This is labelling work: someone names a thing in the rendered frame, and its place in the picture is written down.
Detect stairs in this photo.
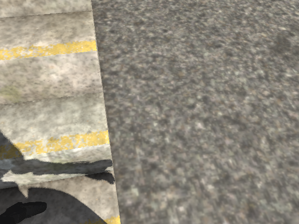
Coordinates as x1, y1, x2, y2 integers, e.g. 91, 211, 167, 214
0, 0, 121, 224

